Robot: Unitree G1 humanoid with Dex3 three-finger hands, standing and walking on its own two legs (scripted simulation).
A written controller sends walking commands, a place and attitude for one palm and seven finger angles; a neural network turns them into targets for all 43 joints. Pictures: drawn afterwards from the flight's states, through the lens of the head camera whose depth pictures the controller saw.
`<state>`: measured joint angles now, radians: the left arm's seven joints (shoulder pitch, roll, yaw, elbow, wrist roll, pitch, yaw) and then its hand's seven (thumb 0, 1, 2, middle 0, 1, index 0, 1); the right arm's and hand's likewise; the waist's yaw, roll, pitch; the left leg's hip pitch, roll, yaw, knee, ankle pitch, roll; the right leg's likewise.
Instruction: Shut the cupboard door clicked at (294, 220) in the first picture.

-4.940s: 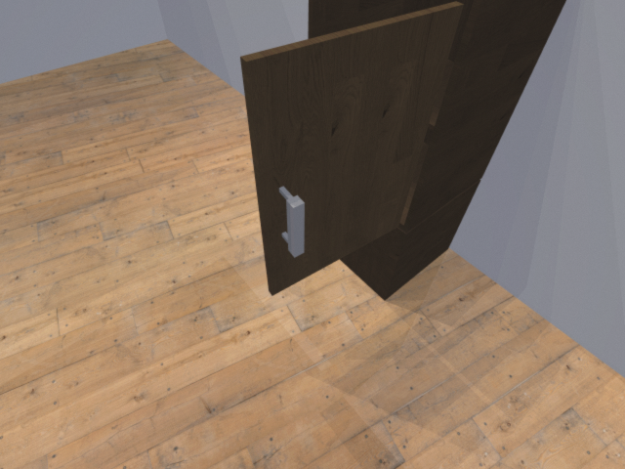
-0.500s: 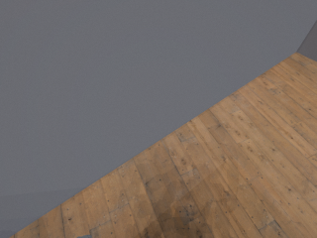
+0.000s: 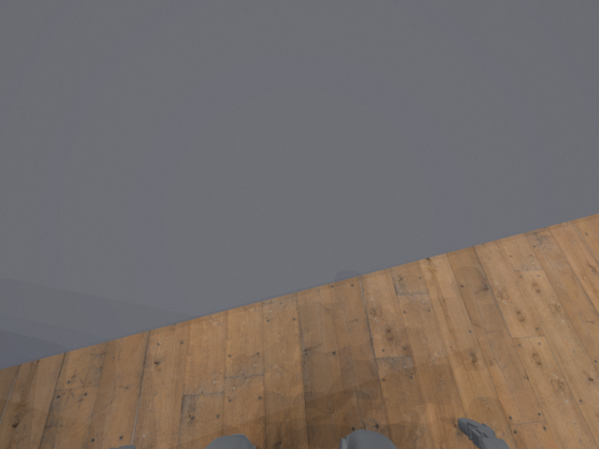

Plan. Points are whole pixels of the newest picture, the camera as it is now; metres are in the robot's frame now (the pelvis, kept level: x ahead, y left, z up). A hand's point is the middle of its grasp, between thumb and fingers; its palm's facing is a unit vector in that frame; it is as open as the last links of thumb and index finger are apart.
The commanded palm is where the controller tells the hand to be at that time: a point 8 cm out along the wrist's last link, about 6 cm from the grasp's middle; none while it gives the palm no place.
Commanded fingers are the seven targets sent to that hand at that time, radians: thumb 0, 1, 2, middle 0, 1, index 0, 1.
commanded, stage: turn to face it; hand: left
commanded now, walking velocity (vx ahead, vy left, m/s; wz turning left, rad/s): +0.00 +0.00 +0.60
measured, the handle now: out of the picture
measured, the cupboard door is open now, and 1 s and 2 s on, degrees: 84 84 84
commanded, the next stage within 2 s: none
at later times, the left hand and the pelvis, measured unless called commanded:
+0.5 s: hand out of the picture +0.02 +0.13 -0.15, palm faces +0.32 -0.92 -0.24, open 7.4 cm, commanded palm none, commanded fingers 0.00 0.90 0.90 -0.20 -0.30 -0.20 -0.30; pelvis +0.02 -0.07 +0.01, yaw +19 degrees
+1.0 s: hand out of the picture +0.02 +0.14 -0.14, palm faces +0.56 -0.76 -0.32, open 7.4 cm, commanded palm none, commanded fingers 0.00 0.90 0.90 -0.20 -0.30 -0.20 -0.30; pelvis +0.05 -0.10 +0.00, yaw +37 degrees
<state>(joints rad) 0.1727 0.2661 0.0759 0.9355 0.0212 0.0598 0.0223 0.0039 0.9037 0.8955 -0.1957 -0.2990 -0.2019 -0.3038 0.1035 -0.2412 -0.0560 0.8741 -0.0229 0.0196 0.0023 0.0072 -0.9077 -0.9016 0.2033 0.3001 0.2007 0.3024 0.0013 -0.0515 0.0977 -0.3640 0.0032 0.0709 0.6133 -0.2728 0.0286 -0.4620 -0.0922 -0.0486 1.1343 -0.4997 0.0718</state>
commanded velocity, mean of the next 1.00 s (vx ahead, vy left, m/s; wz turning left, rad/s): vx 0.00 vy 0.00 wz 0.60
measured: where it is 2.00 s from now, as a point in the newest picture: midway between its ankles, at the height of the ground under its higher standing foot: outside the picture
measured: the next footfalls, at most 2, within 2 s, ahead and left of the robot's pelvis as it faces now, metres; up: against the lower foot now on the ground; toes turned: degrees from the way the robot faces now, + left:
right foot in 0.22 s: +0.07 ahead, -0.16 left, +0.00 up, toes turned +6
left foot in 0.58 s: +0.01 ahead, +0.06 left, +0.00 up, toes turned +28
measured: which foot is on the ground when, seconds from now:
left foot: down 0.00-0.22, up 0.24-0.56, down 0.58-0.92, up 0.94-1.00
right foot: up 0.00-0.20, down 0.22-0.58, up 0.60-0.90, down 0.92-1.00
